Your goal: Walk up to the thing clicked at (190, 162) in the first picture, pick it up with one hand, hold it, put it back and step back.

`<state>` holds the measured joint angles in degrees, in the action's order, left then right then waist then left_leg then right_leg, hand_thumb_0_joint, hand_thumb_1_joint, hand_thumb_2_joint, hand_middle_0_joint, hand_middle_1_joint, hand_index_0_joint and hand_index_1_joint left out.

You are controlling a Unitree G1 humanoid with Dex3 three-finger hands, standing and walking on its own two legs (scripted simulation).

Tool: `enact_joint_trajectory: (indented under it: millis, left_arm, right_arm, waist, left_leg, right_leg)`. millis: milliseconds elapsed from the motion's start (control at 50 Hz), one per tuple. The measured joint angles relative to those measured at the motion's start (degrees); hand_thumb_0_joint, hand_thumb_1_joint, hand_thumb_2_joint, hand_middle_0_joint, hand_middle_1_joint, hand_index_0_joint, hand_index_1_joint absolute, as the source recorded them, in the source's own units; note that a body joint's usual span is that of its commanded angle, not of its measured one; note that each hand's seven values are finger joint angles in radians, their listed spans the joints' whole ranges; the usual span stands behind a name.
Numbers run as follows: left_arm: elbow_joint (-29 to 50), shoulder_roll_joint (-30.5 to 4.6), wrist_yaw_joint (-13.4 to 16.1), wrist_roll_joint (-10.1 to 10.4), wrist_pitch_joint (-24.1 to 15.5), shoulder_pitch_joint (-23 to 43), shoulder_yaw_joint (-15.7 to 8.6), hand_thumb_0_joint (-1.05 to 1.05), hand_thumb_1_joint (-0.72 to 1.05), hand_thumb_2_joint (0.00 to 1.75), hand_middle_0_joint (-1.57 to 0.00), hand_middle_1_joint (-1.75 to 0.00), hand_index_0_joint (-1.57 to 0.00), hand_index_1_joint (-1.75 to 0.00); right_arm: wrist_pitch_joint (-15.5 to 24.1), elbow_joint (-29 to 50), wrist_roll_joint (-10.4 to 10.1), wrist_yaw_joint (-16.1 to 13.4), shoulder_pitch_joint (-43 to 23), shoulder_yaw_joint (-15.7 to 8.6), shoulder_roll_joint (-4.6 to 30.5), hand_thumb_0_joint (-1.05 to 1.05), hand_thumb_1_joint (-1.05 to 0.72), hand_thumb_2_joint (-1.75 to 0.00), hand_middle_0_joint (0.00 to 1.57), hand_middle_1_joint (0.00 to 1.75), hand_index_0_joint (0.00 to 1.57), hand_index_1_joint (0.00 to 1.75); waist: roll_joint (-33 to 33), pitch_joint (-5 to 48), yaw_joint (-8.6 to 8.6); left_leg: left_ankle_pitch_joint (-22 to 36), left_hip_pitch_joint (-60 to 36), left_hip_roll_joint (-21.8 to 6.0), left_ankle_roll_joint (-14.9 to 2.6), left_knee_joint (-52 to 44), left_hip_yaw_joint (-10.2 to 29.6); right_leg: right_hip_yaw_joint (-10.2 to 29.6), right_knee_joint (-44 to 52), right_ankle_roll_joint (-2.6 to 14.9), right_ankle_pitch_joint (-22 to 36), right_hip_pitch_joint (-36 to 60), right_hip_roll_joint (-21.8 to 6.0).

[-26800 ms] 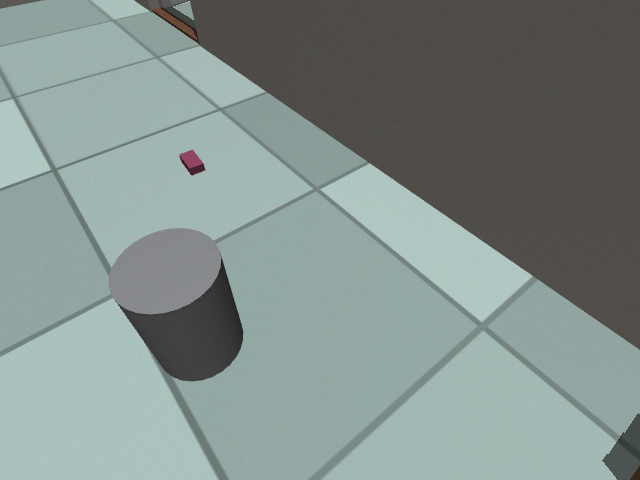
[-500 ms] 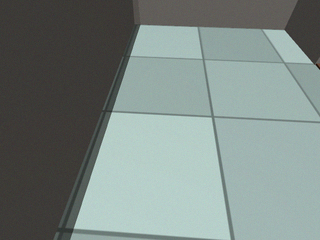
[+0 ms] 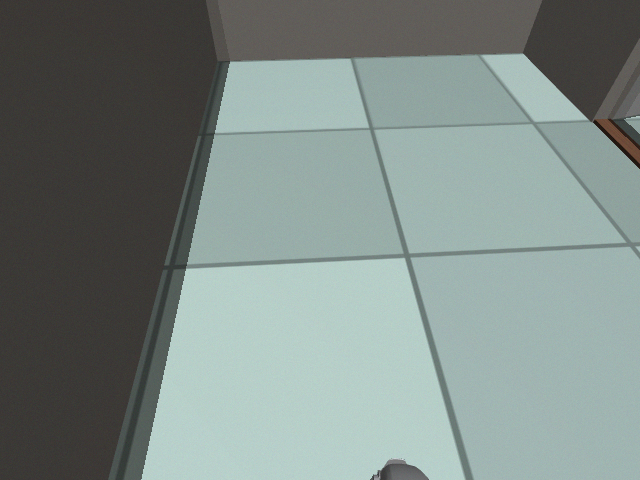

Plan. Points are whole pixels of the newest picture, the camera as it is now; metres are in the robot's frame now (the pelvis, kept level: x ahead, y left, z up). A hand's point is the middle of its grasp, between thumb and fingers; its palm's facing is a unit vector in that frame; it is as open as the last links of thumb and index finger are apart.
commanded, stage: walk up
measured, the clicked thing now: out of the picture -0.25 -1.01 -0.75
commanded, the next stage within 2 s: none
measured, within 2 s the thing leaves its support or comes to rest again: neither
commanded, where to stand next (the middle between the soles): +0.92 -0.03 m, yaw +0 degrees
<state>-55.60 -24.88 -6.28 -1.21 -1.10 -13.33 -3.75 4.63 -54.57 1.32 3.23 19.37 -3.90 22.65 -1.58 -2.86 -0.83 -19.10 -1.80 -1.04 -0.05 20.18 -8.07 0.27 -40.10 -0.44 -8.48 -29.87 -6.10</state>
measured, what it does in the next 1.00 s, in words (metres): walks ahead: right foot, then left foot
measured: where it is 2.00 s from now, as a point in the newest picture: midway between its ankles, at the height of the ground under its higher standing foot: (321, 311)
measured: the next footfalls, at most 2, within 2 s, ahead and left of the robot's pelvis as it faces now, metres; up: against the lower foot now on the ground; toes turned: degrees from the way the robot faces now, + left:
right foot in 0.08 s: +0.21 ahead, -0.15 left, +0.00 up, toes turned -5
left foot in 0.54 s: +0.46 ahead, +0.09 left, +0.00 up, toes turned +6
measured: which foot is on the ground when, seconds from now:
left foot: down 0.00-0.12, up 0.14-0.52, down 0.54-1.00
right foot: up 0.00-0.06, down 0.08-0.56, up 0.58-0.98, down 1.00-1.00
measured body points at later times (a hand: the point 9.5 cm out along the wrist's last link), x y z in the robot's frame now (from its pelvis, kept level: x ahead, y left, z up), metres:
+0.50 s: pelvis +0.27 -0.03 -0.01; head +0.29 -0.02 +0.44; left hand +0.29 +0.29 -0.13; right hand +0.40 -0.35 -0.11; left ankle +0.42 +0.09 -0.73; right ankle +0.17 -0.15 -0.74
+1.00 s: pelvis +0.50 -0.05 -0.01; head +0.50 -0.07 +0.44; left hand +0.59 +0.28 -0.10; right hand +0.51 -0.37 -0.13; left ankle +0.42 +0.09 -0.74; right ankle +0.60 -0.18 -0.74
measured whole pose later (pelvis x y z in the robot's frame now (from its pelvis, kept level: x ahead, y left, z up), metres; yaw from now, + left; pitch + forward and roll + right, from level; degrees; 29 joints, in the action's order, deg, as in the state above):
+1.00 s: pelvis +0.50 -0.05 -0.01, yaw -1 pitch -2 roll +2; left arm -51.1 -25.1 -4.2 -0.9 -3.6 -15.4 -3.7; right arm 3.3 -49.1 0.7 3.2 21.5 -3.3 24.6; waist 0.3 -3.0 -1.8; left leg -24.0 4.9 -2.6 0.4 31.8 -7.0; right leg -2.0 -33.4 0.9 -8.9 -22.9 -4.6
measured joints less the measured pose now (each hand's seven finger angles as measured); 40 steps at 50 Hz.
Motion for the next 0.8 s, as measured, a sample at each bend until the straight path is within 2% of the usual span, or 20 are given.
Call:
enact_joint_trajectory:
  millis: [80, 100, 120, 140, 200, 240, 280, 340, 420, 480, 520, 540, 560, 580, 620, 660, 720, 800]
  left_arm:
    - [0.6, 0.0, 0.2, 0.0, -0.4, 1.4, -0.1, 0.01, 0.91, 0.9, -0.2, -0.3, -0.2, -0.3]
    - [0.7, 0.6, 0.6, -0.1, -0.8, 2.1, -0.3, 0.01, 0.91, 0.9, -0.2, -0.3, -0.2, -0.3]
    - [1.1, 1.3, 0.9, -0.1, -1.3, 3.0, -0.5, 0.01, 0.91, 0.9, -0.2, -0.3, -0.2, -0.3]
    - [2.0, 1.7, 1.3, -0.2, -2.0, 3.5, -0.5, 0.01, 0.91, 0.9, -0.2, -0.3, -0.2, -0.3]
    - [4.3, 2.6, 2.3, 1.0, -3.5, 3.3, -0.1, 0.01, 0.91, 0.9, -0.2, -0.3, -0.21, -0.3]
    - [5.1, 3.3, 3.0, 1.5, -3.8, 2.2, 0.4, 0.0, 0.91, 0.9, -0.2, -0.3, -0.21, -0.3]
    - [5.3, 3.5, 3.4, 1.6, -4.0, 0.4, 0.8, 0.0, 0.9, 0.9, -0.2, -0.3, -0.21, -0.3]
    - [5.0, 3.4, 3.8, 1.5, -4.1, -2.2, 1.2, 0.0, 0.9, 0.9, -0.2, -0.31, -0.21, -0.3]
    - [4.9, 2.5, 3.7, 0.7, -3.8, -4.4, 1.1, 0.01, 0.9, 0.9, -0.2, -0.31, -0.21, -0.3]
    - [5.3, 1.4, 3.5, 0.5, -3.8, -5.2, 1.0, 0.01, 0.9, 0.9, -0.2, -0.31, -0.21, -0.3]
    - [5.4, 0.5, 3.5, 0.5, -3.5, -6.1, 0.9, 0.01, 0.9, 0.9, -0.2, -0.31, -0.21, -0.3]
    - [5.3, -0.1, 3.6, 0.5, -3.4, -6.5, 0.9, 0.01, 0.9, 0.9, -0.2, -0.31, -0.21, -0.3]
    - [5.0, -0.6, 3.9, 0.5, -3.0, -6.4, 0.7, 0.01, 0.9, 0.9, -0.2, -0.31, -0.21, -0.3]
    - [4.6, -0.4, 4.2, 0.7, -2.6, -6.2, 0.7, 0.01, 0.9, 0.9, -0.2, -0.31, -0.21, -0.3]
    - [4.0, 0.5, 4.8, 1.0, -1.9, -5.9, 1.2, 0.01, 0.91, 0.9, -0.2, -0.3, -0.21, -0.3]
    - [3.6, 0.6, 4.8, 1.1, -1.7, -5.5, 2.0, 0.01, 0.91, 0.9, -0.2, -0.3, -0.2, -0.3]
    - [4.1, 0.3, 4.3, 1.5, -2.1, -4.9, 2.1, 0.01, 0.91, 0.9, -0.2, -0.3, -0.21, -0.3]
    - [5.2, -0.3, 3.5, 1.3, -2.1, -3.8, 1.5, 0.01, 0.91, 0.9, -0.2, -0.3, -0.21, -0.3]
  right_arm:
    - [-0.4, 1.0, 0.1, -0.4, 1.0, 0.0, 0.8, 0.01, -0.89, -0.9, 0.21, 0.3, 0.21, 0.3]
    - [-0.7, 1.0, 0.1, -0.6, 0.8, -0.1, 1.3, 0.01, -0.89, -0.9, 0.21, 0.3, 0.21, 0.3]
    - [-1.2, 0.9, 0.0, -0.9, 0.5, -0.2, 1.6, 0.01, -0.9, -0.9, 0.21, 0.3, 0.21, 0.3]
    - [-1.6, 1.0, -0.2, -1.2, 0.2, 0.0, 1.5, 0.01, -0.9, -0.9, 0.21, 0.3, 0.21, 0.3]
    - [-2.2, 1.1, -0.6, -1.4, -1.2, 1.1, 0.9, 0.01, -0.9, -0.9, 0.21, 0.3, 0.2, 0.3]
    - [-2.1, 1.5, -1.2, -1.3, -2.6, 1.3, 1.1, 0.01, -0.9, -0.9, 0.21, 0.3, 0.2, 0.3]
    - [-2.0, 2.7, -1.3, -1.0, -4.1, 1.3, 1.3, 0.01, -0.9, -0.9, 0.21, 0.3, 0.2, 0.3]
    - [-1.8, 4.6, -1.0, -0.3, -6.2, 0.8, 1.8, 0.01, -0.9, -0.9, 0.21, 0.3, 0.2, 0.3]
    - [-2.1, 5.8, -0.6, 0.7, -7.8, 0.1, 1.9, 0.01, -0.9, -0.9, 0.21, 0.3, 0.2, 0.3]
    - [-2.1, 5.5, -0.3, 1.3, -8.5, -0.2, 1.9, 0.01, -0.9, -0.9, 0.2, 0.3, 0.2, 0.3]
    - [-2.0, 5.3, 0.0, 1.5, -8.4, -0.3, 1.5, 0.01, -0.9, -0.9, 0.2, 0.3, 0.2, 0.3]
    - [-1.7, 5.1, 0.2, 1.5, -8.5, -0.4, 1.1, 0.01, -0.9, -0.9, 0.2, 0.3, 0.2, 0.3]
    - [-1.4, 5.1, 0.6, 1.3, -8.9, -0.5, 0.3, 0.01, -0.9, -0.9, 0.2, 0.3, 0.2, 0.3]
    - [-0.9, 5.7, 1.1, 1.1, -9.1, -0.4, 0.2, 0.01, -0.9, -0.9, 0.21, 0.3, 0.2, 0.3]
    - [-0.2, 6.9, 0.5, 0.8, -9.0, -0.3, 0.0, 0.01, -0.9, -0.9, 0.21, 0.3, 0.2, 0.3]
    - [-0.2, 7.4, -0.4, 0.2, -8.3, 0.1, -0.8, 0.01, -0.9, -0.9, 0.21, 0.3, 0.2, 0.3]
    - [0.1, 7.5, -1.1, -0.4, -6.1, 1.0, -1.5, 0.01, -0.9, -0.9, 0.21, 0.3, 0.2, 0.3]
    - [0.1, 6.7, -1.0, -0.6, -2.5, 1.4, -1.3, 0.01, -0.9, -0.9, 0.21, 0.3, 0.21, 0.3]
  waist:
    - [1.6, 0.3, -0.59]
    - [3.3, 0.0, -0.46]
    - [5.3, -0.7, -0.41]
    - [5.9, -1.2, -0.2]
    - [4.6, -1.9, 1.45]
    - [4.5, -1.9, 2.16]
    - [4.4, -1.7, 2.7]
    - [4.6, -1.7, 3.01]
    - [4.2, -1.7, 3.15]
    - [3.6, -2.0, 3.79]
    - [2.7, -1.5, 4.28]
    - [1.4, -1.3, 4.24]
    - [-0.7, -1.7, 4.19]
    - [-1.4, -2.1, 4.04]
    - [-0.8, -2.5, 2.86]
    - [-0.8, -2.7, 1.9]
    - [-1.4, -2.6, 0.98]
    - [-1.2, -2.4, 0.41]
  left_leg:
    - [-6.1, -1.8, -1.3, 2.09, 3.6, 0.0]
    - [-8.4, -1.4, -3.0, 1.9, 6.8, 0.3]
    - [-9.8, 0.2, -5.3, 0.82, 12.5, 1.2]
    - [-9.2, 3.1, -5.7, -0.24, 20.2, 3.1]
    - [-8.0, 13.2, -2.1, -1.46, 40.8, 6.4]
    - [-5.3, 19.3, -1.1, -2.14, 46.3, 7.3]
    - [-2.2, 24.3, -1.4, -2.4, 45.6, 7.8]
    - [2.4, 29.8, -2.5, -1.75, 40.4, 9.3]
    - [7.2, 32.7, -4.2, -0.45, 26.0, 8.1]
    - [12.4, 31.3, -4.4, -0.84, 16.7, 6.4]
    - [13.3, 28.8, -3.6, -1.66, 13.1, 5.0]
    - [13.6, 28.0, -2.6, -2.01, 13.3, 4.5]
    - [11.9, 27.7, -1.3, -2.19, 15.1, 3.4]
    - [9.6, 27.7, -0.9, -2.36, 17.2, 2.6]
    - [6.6, 26.7, -1.2, -2.81, 19.0, 2.6]
    - [6.0, 23.5, -1.3, -2.81, 16.7, 2.2]
    - [6.6, 18.1, -0.8, -2.39, 11.0, 1.6]
    - [5.8, 12.6, -0.3, -2.29, 6.7, 1.5]
  right_leg:
    - [-2.3, 5.9, 1.62, -0.2, 4.3, 0.5]
    - [-3.1, 5.3, 1.49, 0.0, 5.0, 1.8]
    - [-4.4, 3.9, 1.5, -1.6, 5.6, 3.2]
    - [-5.2, 2.2, 1.63, -3.7, 6.0, 3.7]
    - [-4.9, 2.4, 2.29, -6.8, 9.4, 3.2]
    - [-5.0, 5.9, 2.41, -6.9, 13.1, 3.4]
    - [-4.8, 9.2, 2.38, -6.8, 16.4, 4.0]
    - [-4.7, 12.7, 2.48, -7.5, 20.6, 5.3]
    - [-5.7, 14.7, 2.16, -10.2, 25.1, 6.3]
    - [-6.6, 13.7, 1.36, -13.9, 27.7, 6.8]
    - [-6.6, 11.4, 0.68, -17.4, 29.0, 6.6]
    - [-6.5, 9.1, 0.55, -19.7, 29.0, 5.6]
    - [-5.9, 4.6, 1.23, -21.5, 28.0, 3.7]
    - [-4.3, -2.4, 2.07, -21.5, 25.5, 3.2]
    - [-1.1, -16.6, 3.23, -21.5, 19.3, 5.5]
    - [0.6, -24.8, 3.45, -18.5, 13.4, 6.6]
    - [1.8, -25.2, 2.84, -13.9, 6.6, 5.4]
    - [1.9, -17.0, 1.05, -10.0, 1.7, 2.6]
